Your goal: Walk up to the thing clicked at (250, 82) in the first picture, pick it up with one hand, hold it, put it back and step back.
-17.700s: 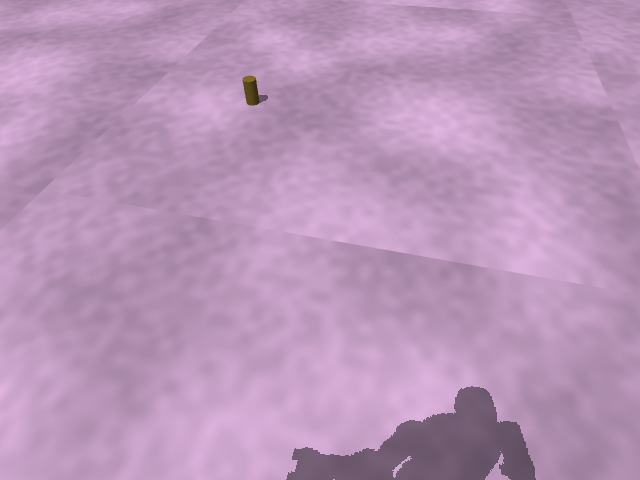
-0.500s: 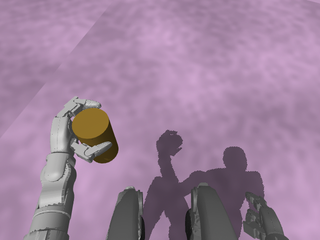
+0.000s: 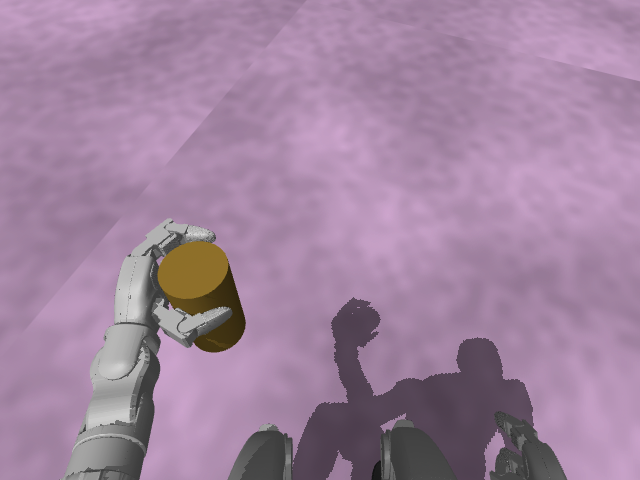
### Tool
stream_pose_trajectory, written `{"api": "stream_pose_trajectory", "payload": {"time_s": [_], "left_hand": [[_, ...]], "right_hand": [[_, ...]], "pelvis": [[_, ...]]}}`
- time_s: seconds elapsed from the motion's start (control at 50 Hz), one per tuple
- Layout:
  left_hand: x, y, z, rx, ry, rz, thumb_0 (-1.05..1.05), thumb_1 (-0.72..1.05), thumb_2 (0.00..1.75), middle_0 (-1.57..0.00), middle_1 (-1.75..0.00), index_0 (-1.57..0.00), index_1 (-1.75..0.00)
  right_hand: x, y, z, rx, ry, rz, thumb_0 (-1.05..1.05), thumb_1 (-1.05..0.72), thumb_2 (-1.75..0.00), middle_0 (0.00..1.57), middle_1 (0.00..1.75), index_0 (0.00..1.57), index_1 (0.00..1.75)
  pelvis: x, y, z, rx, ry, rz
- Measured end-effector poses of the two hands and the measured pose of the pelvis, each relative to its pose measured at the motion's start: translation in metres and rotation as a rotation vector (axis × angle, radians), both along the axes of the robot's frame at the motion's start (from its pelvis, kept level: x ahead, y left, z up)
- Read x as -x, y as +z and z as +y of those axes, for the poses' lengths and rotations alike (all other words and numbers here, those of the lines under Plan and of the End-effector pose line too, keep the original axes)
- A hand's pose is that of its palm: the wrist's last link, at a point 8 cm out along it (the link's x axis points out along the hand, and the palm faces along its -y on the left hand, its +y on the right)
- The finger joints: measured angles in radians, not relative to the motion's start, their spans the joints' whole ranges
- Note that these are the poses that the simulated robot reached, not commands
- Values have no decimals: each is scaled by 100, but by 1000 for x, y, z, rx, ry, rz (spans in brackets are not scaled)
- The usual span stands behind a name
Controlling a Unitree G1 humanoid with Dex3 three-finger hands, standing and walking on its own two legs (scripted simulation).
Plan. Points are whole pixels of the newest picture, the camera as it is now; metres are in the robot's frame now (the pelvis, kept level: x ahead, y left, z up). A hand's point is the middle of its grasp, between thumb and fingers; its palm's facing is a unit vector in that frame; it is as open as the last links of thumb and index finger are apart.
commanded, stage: lift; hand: left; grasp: from the side
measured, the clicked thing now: (207, 300) +0.34 +0.17 -0.02
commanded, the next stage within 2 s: hold in 0.56 s
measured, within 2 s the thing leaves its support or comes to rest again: neither
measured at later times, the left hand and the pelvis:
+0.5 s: hand (198, 262) +0.35 +0.16 +0.06, palm faces -0.02 -1.00 +0.00, open 11.1 cm; pelvis +0.02 -0.01 +0.04, yaw +0 degrees
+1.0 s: hand (200, 255) +0.35 +0.15 +0.09, palm faces -0.01 -1.00 -0.01, open 11.1 cm; pelvis +0.02 -0.01 +0.05, yaw +0 degrees
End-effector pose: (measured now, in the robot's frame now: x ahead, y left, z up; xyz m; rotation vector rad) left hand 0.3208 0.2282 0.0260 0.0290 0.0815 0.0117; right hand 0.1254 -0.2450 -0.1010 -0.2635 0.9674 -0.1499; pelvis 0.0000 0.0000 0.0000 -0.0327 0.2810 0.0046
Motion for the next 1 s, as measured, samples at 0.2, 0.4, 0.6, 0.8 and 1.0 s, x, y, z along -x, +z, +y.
{"api": "stream_pose_trajectory", "payload": {"time_s": [0.2,0.4,0.6,0.8,1.0], "left_hand": [[-8,26,-5,4,1,-5,1,-54,111,-68,-107,-65,-107],[-9,36,-11,24,-21,1,1,-54,111,-67,-108,-64,-108],[-9,44,-13,28,-23,-10,1,-54,111,-67,-108,-64,-108],[-9,53,-17,27,-23,-19,1,-54,111,-68,-107,-65,-107],[-6,61,-20,22,-18,-28,1,-55,111,-69,-106,-66,-106]], "right_hand": [[-5,20,3,-11,-9,-6,1,-90,-90,21,30,20,30],[-6,33,-6,1,-25,-3,1,-90,-90,21,30,20,30],[-9,41,-13,14,-31,-1,1,-90,-90,21,30,20,30],[-12,46,-14,10,-38,-12,1,-91,-90,21,30,20,30],[-12,50,-14,5,-43,-18,1,-92,-90,21,30,20,30]], "pelvis": [[-8,21,-3,-5,-1,-51],[-15,34,-7,-11,-2,-85],[-20,41,-10,-15,-1,-107],[-22,46,-13,-18,-3,-130],[-22,50,-14,-21,-5,-154]]}}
